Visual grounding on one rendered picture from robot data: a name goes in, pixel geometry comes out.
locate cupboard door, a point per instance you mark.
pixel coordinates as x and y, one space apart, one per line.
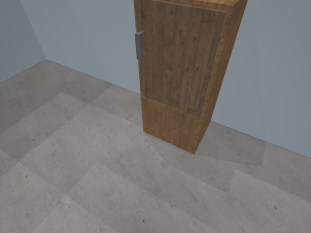
180 43

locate handle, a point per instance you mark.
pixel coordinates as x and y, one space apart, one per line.
139 45

